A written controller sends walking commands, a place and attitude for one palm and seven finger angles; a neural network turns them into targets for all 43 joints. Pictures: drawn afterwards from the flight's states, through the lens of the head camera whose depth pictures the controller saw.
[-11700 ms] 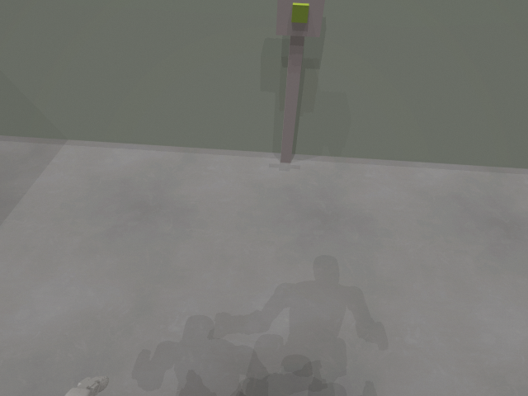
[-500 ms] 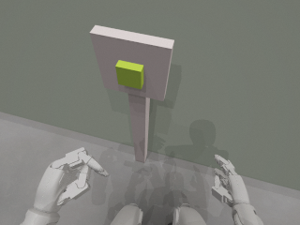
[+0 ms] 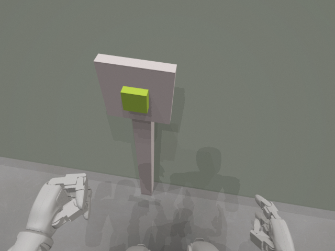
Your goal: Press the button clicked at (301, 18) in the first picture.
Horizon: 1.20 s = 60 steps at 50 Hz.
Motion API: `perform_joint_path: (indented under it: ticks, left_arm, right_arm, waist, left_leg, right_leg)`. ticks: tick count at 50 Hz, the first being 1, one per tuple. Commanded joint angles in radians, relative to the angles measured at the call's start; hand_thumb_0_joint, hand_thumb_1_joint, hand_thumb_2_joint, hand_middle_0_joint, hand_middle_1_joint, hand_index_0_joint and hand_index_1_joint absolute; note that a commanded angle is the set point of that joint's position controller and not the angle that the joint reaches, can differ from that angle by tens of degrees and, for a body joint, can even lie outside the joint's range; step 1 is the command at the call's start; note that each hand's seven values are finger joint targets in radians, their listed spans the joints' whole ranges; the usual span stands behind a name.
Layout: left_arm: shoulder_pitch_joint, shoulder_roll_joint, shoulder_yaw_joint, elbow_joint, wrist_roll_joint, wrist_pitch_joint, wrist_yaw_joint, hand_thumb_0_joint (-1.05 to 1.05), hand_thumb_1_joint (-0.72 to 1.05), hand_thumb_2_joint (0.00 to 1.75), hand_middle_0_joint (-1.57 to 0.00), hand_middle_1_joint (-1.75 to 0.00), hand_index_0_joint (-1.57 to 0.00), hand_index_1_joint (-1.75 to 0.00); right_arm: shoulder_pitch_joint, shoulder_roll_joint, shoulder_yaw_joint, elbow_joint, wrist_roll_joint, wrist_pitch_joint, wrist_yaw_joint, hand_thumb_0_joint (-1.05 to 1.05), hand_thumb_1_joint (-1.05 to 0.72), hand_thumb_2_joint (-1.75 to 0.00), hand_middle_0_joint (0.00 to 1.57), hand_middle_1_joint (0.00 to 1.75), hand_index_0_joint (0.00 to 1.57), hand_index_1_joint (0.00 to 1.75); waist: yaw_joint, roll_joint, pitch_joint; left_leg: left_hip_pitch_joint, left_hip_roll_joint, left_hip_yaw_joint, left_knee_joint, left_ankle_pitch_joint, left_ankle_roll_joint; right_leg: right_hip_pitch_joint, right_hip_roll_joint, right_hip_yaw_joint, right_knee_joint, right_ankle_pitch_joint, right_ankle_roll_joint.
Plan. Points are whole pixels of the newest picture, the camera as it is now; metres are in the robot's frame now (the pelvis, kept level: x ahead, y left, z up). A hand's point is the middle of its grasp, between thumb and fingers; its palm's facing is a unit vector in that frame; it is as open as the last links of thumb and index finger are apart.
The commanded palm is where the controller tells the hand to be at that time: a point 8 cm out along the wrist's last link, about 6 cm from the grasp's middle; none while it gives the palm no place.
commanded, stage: raise the hand and make a fist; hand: left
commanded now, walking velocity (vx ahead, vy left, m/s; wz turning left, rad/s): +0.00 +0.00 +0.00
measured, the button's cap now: (135, 99) +0.45 +0.11 +0.11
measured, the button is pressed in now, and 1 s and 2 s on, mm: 0 0 0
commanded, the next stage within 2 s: aim a knuckle at the button in 0.84 s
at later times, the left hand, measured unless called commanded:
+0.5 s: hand (72, 176) +0.24 +0.20 +0.10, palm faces -0.08 -0.99 -0.08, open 3.1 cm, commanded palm +0.21 +0.25 +0.11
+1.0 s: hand (74, 184) +0.23 +0.19 +0.10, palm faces -0.07 -1.00 -0.06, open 3.1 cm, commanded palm +0.21 +0.24 +0.10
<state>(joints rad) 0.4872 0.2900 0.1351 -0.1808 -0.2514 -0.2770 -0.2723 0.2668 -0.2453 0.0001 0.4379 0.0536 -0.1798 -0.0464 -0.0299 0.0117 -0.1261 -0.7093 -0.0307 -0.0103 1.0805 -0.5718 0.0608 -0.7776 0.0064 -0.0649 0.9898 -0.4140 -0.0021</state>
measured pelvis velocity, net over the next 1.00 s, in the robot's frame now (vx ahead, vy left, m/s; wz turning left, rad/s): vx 0.01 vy -0.02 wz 0.02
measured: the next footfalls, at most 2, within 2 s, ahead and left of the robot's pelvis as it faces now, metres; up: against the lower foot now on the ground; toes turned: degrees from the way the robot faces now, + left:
none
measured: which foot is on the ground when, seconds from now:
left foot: down 0.00-1.00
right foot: down 0.00-1.00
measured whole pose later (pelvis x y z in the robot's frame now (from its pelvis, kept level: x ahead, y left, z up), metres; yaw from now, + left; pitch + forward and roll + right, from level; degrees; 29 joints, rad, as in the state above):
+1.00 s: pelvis +0.01 -0.02 +0.03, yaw +1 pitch +8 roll -2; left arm 0.32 0.31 0.24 0.00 -0.32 -0.24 -0.39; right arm 0.28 -0.25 0.05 0.50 0.05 -0.22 -0.05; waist 0.00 0.04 -0.10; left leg -0.53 -0.02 -0.03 0.90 -0.50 0.04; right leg -0.60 0.02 -0.08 0.83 -0.36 -0.02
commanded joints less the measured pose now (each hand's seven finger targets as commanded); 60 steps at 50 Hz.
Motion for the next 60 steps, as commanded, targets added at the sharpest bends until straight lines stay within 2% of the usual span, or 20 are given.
perform_joint_path:
  ticks: [1,4,5,10,14,16,19,21,23,25,30,33,35,39,46,50,52,54,55,60]
  left_arm:
    - [-0.018,0.074,0.111,-0.213,-0.055,-0.048,0.033,0.0,0.9,0.9,-1.3,-1.5,-1.3,-1.5]
    - [-0.054,0.064,0.057,-0.165,-0.03,-0.025,0.004,0.0,0.9,0.9,-1.3,-1.5,-1.3,-1.5]
    - [-0.073,0.063,0.038,-0.125,-0.021,-0.012,-0.014,0.0,0.9,0.9,-1.3,-1.5,-1.3,-1.5]
    - [-0.142,0.173,0.152,-0.137,-0.038,-0.006,-0.054,0.0,0.9,0.9,-1.3,-1.5,-1.3,-1.5]
    - [-0.176,0.18,0.21,-0.174,-0.088,-0.035,-0.052,0.0,0.9,0.9,-1.3,-1.5,-1.3,-1.5]
    - [-0.199,0.159,0.196,-0.138,-0.097,-0.038,-0.058,0.0,0.9,0.9,-1.3,-1.5,-1.3,-1.5]
    - [-0.224,0.147,0.165,-0.086,-0.089,-0.023,-0.083,0.0,0.9,0.9,-1.3,-1.5,-1.3,-1.5]
    - [-0.235,0.149,0.151,-0.046,-0.082,0.003,-0.106,0.0,0.9,0.9,-1.3,-1.5,-1.3,-1.5]
    - [-0.223,0.167,0.162,-0.027,-0.079,0.027,-0.123,0.0,0.9,0.9,-1.3,-1.5,-1.3,-1.5]
    - [-0.203,0.179,0.186,-0.01,-0.087,0.043,-0.129,0.0,0.9,0.9,-1.3,-1.5,-1.3,-1.5]
    - [-0.232,0.206,0.239,-0.075,-0.11,-0.001,-0.1,0.0,0.9,0.9,-1.3,-1.5,-1.3,-1.5]
    - [-0.237,0.173,0.209,-0.074,-0.096,-0.031,-0.084,0.0,0.9,0.9,-1.3,-1.5,-1.3,-1.5]
    - [-0.243,0.167,0.193,-0.053,-0.086,-0.033,-0.082,0.0,0.9,0.9,-1.3,-1.5,-1.3,-1.5]
    - [-0.235,0.158,0.169,-0.03,-0.076,-0.02,-0.104,0.0,0.9,0.9,-1.3,-1.5,-1.3,-1.5]
    - [-0.275,0.2,0.22,-0.049,-0.105,-0.029,-0.112,0.0,0.9,0.9,-1.3,-1.5,-1.3,-1.5]
    - [-0.359,0.153,0.162,-0.014,-0.102,-0.04,-0.11,0.0,0.9,0.9,-1.3,-1.5,-1.3,-1.5]
    - [-0.37,0.102,0.106,-0.011,-0.093,-0.039,-0.113,0.0,0.9,0.9,-1.3,-1.5,-1.3,-1.5]
    - [-0.378,0.095,0.081,-0.004,-0.075,-0.029,-0.108,0.0,0.9,0.9,-1.3,-1.5,-1.3,-1.5]
    - [-0.39,0.102,0.078,0.018,-0.067,-0.02,-0.105,0.0,0.9,0.9,-1.3,-1.5,-1.3,-1.5]
    - [-0.452,0.164,0.13,0.031,-0.04,-0.015,-0.057,0.0,0.9,0.9,-1.3,-1.5,-1.3,-1.5]
  right_arm:
    - [-0.048,-0.114,-0.034,-0.152,0.0,-0.047,-0.006,0.0,-0.9,-0.9,0.2,0.3,0.2,0.3]
    - [-0.033,-0.127,-0.031,-0.142,-0.003,-0.053,0.001,0.0,-0.9,-0.9,0.2,0.3,0.2,0.3]
    - [-0.033,-0.133,-0.027,-0.138,-0.003,-0.054,0.001,0.0,-0.9,-0.9,0.2,0.3,0.2,0.3]
    - [-0.038,-0.143,-0.024,-0.138,-0.005,-0.069,-0.007,0.0,-0.9,-0.9,0.2,0.3,0.2,0.3]
    - [-0.038,-0.125,-0.014,-0.126,-0.006,-0.077,-0.011,0.0,-0.9,-0.9,0.2,0.3,0.2,0.3]
    - [-0.038,-0.128,-0.01,-0.111,-0.005,-0.078,-0.012,0.0,-0.9,-0.9,0.2,0.3,0.2,0.3]
    - [-0.035,-0.138,-0.011,-0.093,-0.003,-0.084,-0.011,0.0,-0.9,-0.9,0.2,0.3,0.2,0.3]
    - [-0.034,-0.147,-0.012,-0.089,0.0,-0.085,-0.012,0.0,-0.9,-0.9,0.2,0.3,0.2,0.3]
    - [-0.034,-0.15,-0.014,-0.094,0.002,-0.089,-0.014,0.0,-0.9,-0.9,0.2,0.3,0.2,0.3]
    - [-0.043,-0.15,-0.015,-0.101,-0.001,-0.09,-0.013,0.0,-0.9,-0.9,0.2,0.3,0.2,0.3]
    - [-0.052,-0.14,-0.014,-0.107,-0.008,-0.094,-0.012,0.0,-0.9,-0.9,0.2,0.3,0.2,0.3]
    - [-0.037,-0.136,-0.015,-0.096,-0.008,-0.095,-0.008,0.0,-0.9,-0.9,0.2,0.3,0.2,0.3]
    - [-0.036,-0.14,-0.016,-0.09,-0.009,-0.096,-0.005,0.0,-0.9,-0.9,0.2,0.3,0.2,0.3]
    - [-0.035,-0.146,-0.02,-0.091,-0.003,-0.095,-0.006,0.0,-0.9,-0.9,0.2,0.3,0.2,0.3]
    - [-0.055,-0.143,-0.011,-0.098,-0.007,-0.096,-0.018,0.0,-0.9,-0.9,0.2,0.3,0.2,0.3]
    - [-0.052,-0.147,-0.005,-0.079,-0.006,-0.099,-0.021,0.0,-0.9,-0.9,0.2,0.3,0.2,0.3]
    - [-0.049,-0.143,-0.007,-0.079,-0.003,-0.108,-0.019,0.0,-0.9,-0.9,0.2,0.3,0.2,0.3]
    - [-0.044,-0.147,-0.007,-0.078,-0.004,-0.112,-0.017,0.0,-0.9,-0.9,0.2,0.3,0.2,0.3]
    - [-0.039,-0.151,-0.009,-0.075,-0.005,-0.111,-0.018,0.0,-0.9,-0.9,0.2,0.3,0.2,0.3]
    - [-0.037,-0.153,-0.009,-0.076,-0.011,-0.092,-0.018,0.0,-0.9,-0.9,0.2,0.3,0.2,0.3]
  waist:
    - [0.027,0.088,-0.124]
    - [-0.001,0.091,-0.087]
    - [-0.014,0.06,-0.046]
    - [0.013,0.046,-0.136]
    - [0.033,0.07,-0.192]
    - [0.018,0.042,-0.156]
    - [0.006,0.077,-0.131]
    - [0.002,0.055,-0.122]
    - [0.013,0.061,-0.136]
    - [0.025,0.02,-0.144]
    - [0.044,0.02,-0.156]
    - [0.032,0.076,-0.134]
    - [0.022,0.045,-0.114]
    - [0.014,0.048,-0.114]
    - [0.026,0.017,-0.128]
    - [0.0,0.027,-0.074]
    - [-0.003,0.065,-0.09]
    - [0.0,0.059,-0.113]
    - [-0.01,0.017,-0.102]
    - [0.015,-0.004,-0.118]
  left_leg:
    - [0.088,0.037,-0.069,-0.274,0.388,-0.083]
    - [0.096,0.038,-0.067,-0.271,0.39,-0.081]
    - [0.088,0.04,-0.07,-0.272,0.376,-0.074]
    - [0.121,0.032,-0.065,-0.283,0.391,-0.071]
    - [0.164,0.03,-0.055,-0.29,0.48,-0.078]
    - [0.154,0.03,-0.054,-0.291,0.471,-0.073]
    - [0.159,0.028,-0.051,-0.295,0.456,-0.068]
    - [0.162,0.028,-0.051,-0.303,0.454,-0.061]
    - [0.169,0.027,-0.05,-0.313,0.464,-0.059]
    - [0.162,0.025,-0.045,-0.316,0.466,-0.055]
    - [0.169,0.021,-0.038,-0.327,0.48,-0.059]
    - [0.182,0.022,-0.035,-0.33,0.472,-0.064]
    - [0.172,0.023,-0.037,-0.326,0.452,-0.059]
    - [0.169,0.021,-0.035,-0.328,0.419,-0.055]
    - [0.145,0.015,-0.031,-0.328,0.366,-0.044]
    - [0.139,0.018,-0.037,-0.324,0.323,-0.045]
    - [0.159,0.016,-0.041,-0.328,0.321,-0.048]
    - [0.161,0.016,-0.048,-0.331,0.32,-0.049]
    - [0.149,0.019,-0.049,-0.324,0.319,-0.044]
    - [0.127,0.02,-0.054,-0.34,0.303,-0.051]
  right_leg:
    - [0.216,0.018,-0.029,-0.137,0.146,-0.033]
    - [0.195,0.017,-0.028,-0.155,0.163,-0.026]
    - [0.186,0.021,-0.027,-0.162,0.158,-0.028]
    - [0.264,0.017,-0.015,-0.178,0.186,-0.032]
    - [0.331,0.012,-0.011,-0.186,0.273,-0.031]
    - [0.328,0.016,-0.01,-0.197,0.278,-0.029]
    - [0.315,0.01,-0.006,-0.214,0.275,-0.026]
    - [0.324,0.009,-0.004,-0.226,0.277,-0.025]
    - [0.342,0.005,-0.001,-0.236,0.288,-0.024]
    - [0.37,0.006,0.002,-0.24,0.297,-0.025]
    - [0.4,0.008,0.005,-0.237,0.317,-0.028]
    - [0.364,0.006,0.002,-0.236,0.3,-0.028]
    - [0.354,0.01,0.005,-0.24,0.284,-0.027]
    - [0.347,0.003,0.009,-0.254,0.263,-0.024]
    - [0.385,-0.001,0.033,-0.274,0.208,-0.023]
    - [0.329,0.004,0.026,-0.274,0.156,-0.023]
    - [0.315,0.001,0.023,-0.27,0.159,-0.023]
    - [0.314,-0.001,0.018,-0.262,0.158,-0.023]
    - [0.306,0.003,0.019,-0.261,0.156,-0.021]
    - [0.321,0.0,0.015,-0.246,0.123,-0.027]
